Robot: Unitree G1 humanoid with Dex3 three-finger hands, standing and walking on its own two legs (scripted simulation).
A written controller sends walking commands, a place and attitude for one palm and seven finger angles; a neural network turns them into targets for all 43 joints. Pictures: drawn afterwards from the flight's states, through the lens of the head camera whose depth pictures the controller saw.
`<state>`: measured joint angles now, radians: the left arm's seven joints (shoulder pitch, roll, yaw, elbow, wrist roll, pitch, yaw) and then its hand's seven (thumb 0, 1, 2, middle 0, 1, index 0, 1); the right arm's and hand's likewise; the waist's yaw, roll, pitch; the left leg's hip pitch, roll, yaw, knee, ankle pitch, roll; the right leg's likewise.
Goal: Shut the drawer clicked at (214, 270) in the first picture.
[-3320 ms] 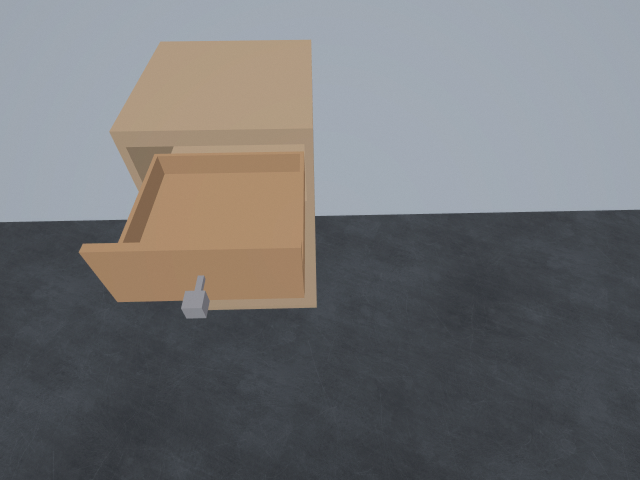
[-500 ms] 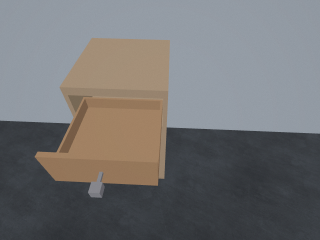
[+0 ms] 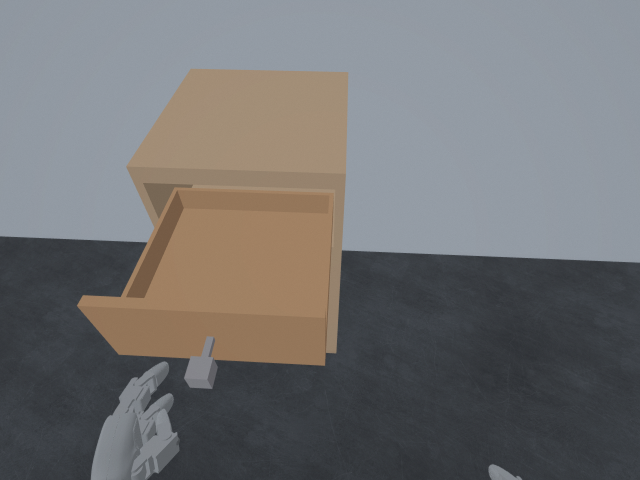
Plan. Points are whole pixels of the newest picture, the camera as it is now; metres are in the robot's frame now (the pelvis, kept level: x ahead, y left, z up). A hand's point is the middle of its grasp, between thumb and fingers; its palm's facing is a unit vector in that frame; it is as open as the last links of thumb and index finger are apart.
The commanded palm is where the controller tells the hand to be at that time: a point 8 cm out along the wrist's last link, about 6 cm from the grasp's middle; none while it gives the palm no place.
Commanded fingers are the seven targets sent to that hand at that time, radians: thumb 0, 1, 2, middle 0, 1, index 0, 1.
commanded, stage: raise the hand and make a fist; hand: left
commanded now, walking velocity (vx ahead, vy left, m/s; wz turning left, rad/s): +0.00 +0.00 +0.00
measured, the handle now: (204, 360) +0.33 +0.20 -0.12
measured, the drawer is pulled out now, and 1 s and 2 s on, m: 0.30 0.30 0.30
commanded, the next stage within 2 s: bring the fist close to the handle in 1.72 s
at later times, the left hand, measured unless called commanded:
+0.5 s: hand (188, 479) +0.15 +0.16 -0.04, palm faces -0.08 -1.00 -0.05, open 4.6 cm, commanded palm +0.12 +0.23 -0.04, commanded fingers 0.00 0.90 0.90 -0.90 -1.06 -0.90 -1.06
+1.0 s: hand out of the picture +0.14 +0.17 -0.03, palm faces -0.01 -1.00 -0.02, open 3.1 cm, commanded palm +0.11 +0.22 -0.03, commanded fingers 0.00 0.90 0.90 -1.40 -1.60 -1.40 -1.60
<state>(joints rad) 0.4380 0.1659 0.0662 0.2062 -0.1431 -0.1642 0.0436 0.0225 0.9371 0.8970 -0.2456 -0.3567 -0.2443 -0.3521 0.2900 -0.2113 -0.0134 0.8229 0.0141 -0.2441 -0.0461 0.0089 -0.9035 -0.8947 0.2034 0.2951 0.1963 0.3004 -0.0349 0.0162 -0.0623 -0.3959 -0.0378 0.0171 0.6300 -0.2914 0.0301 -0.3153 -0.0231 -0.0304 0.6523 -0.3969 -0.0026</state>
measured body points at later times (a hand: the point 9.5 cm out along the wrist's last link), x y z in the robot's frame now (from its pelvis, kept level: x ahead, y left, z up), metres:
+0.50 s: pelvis -0.05 -0.02 -0.09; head +0.00 -0.02 +0.35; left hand +0.15 +0.22 -0.04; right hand +0.15 -0.23 -0.17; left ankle +0.02 +0.10 -0.72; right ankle -0.04 -0.11 -0.72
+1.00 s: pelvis -0.04 +0.01 -0.08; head +0.02 +0.02 +0.36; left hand +0.14 +0.23 -0.03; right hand +0.18 -0.23 -0.14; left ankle +0.02 +0.10 -0.72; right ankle -0.04 -0.11 -0.72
